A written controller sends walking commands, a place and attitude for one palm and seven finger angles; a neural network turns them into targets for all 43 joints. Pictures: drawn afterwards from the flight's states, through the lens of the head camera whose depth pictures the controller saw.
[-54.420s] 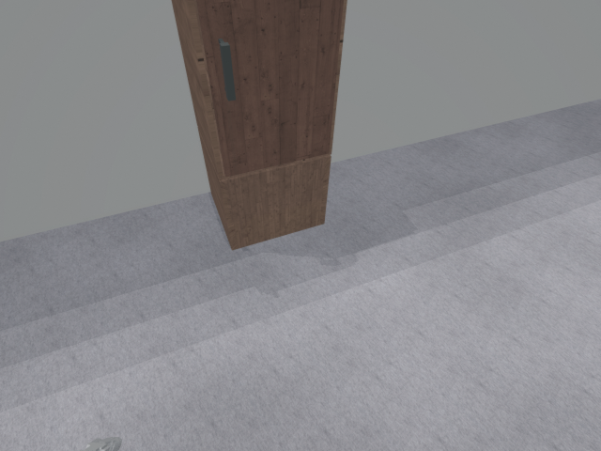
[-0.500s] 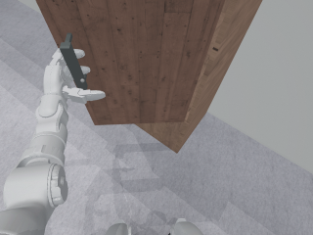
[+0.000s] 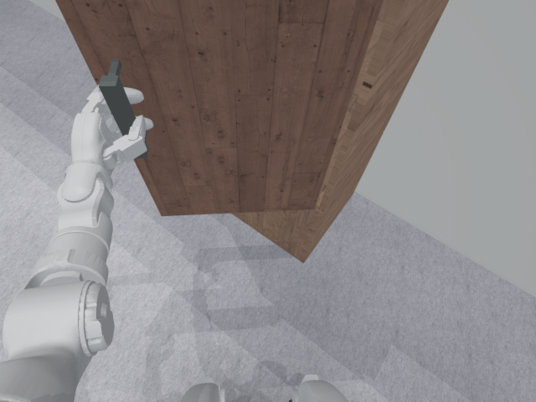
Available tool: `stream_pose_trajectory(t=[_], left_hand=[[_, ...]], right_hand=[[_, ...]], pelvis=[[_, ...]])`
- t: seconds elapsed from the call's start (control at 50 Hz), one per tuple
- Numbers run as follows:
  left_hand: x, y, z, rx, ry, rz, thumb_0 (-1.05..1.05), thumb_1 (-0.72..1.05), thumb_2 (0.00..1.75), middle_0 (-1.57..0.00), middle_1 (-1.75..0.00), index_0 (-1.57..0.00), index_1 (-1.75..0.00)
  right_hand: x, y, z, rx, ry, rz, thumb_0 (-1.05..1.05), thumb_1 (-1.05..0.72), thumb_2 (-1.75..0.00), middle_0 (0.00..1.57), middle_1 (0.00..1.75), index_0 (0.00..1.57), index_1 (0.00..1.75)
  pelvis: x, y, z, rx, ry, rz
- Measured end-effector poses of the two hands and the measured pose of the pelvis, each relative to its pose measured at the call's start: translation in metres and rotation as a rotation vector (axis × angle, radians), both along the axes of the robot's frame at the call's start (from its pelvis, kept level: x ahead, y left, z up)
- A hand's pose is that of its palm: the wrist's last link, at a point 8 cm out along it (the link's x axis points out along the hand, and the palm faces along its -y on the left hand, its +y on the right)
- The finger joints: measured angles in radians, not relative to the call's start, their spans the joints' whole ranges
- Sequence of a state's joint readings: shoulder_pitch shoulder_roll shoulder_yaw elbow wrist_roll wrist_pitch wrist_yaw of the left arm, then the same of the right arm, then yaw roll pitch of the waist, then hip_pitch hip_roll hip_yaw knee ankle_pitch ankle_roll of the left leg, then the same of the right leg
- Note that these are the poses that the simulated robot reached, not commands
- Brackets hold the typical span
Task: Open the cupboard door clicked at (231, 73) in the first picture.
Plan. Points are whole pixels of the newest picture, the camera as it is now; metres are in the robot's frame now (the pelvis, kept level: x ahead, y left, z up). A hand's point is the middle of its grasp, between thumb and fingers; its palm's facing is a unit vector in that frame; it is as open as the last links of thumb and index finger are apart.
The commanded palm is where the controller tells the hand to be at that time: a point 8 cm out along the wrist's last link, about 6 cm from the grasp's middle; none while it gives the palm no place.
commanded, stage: pull the door open along its arc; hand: left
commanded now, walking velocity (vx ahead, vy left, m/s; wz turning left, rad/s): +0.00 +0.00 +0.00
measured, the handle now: (128, 112) +0.54 +0.20 +0.09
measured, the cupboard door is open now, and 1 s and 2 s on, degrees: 41 74 80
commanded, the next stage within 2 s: open thumb and fingers to let go in 1.18 s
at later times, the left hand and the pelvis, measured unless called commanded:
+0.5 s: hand (141, 177) +0.41 +0.16 +0.09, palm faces -0.04 -1.00 +0.00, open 6.2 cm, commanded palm +0.36 +0.22 +0.09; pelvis +0.01 +0.00 +0.01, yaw -2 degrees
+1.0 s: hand (203, 247) +0.30 +0.07 +0.10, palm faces +0.43 -0.90 +0.01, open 6.2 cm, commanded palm +0.24 +0.11 +0.09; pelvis +0.00 -0.03 +0.02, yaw +2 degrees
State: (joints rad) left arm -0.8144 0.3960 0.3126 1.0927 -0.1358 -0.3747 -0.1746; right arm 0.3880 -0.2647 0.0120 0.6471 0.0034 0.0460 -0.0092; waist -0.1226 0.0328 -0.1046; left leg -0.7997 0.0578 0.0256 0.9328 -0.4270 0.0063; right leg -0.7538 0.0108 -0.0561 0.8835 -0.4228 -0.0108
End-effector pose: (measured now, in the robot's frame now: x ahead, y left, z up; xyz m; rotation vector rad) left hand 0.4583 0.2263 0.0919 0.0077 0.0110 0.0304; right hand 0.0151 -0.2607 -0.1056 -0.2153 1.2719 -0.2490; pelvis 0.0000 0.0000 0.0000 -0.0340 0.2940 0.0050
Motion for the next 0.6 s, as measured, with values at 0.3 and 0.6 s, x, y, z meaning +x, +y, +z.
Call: stream_pose_trajectory(t=[0.3,0.6], left_hand=[[-0.01,0.0,-0.001,0.002,-0.01,-0.028,0.01,0.72,0.79,-0.32,-1.32,-0.31,-1.33],[-0.107,-0.032,-0.002,-0.047,-0.04,-0.03,0.02,0.69,0.75,-0.33,-1.32,-0.31,-1.3]], right_hand=[[0.011,0.002,0.004,0.006,-0.045,-0.017,0.0,-0.91,-0.9,0.2,0.3,0.2,0.3],[0.087,0.012,0.026,0.062,-0.307,0.037,0.01,-0.91,-0.9,0.2,0.3,0.2,0.3]], pelvis=[[0.005,0.001,0.003,0.006,-0.014,-0.019],[0.014,0.001,0.017,0.018,-0.101,-0.037]])
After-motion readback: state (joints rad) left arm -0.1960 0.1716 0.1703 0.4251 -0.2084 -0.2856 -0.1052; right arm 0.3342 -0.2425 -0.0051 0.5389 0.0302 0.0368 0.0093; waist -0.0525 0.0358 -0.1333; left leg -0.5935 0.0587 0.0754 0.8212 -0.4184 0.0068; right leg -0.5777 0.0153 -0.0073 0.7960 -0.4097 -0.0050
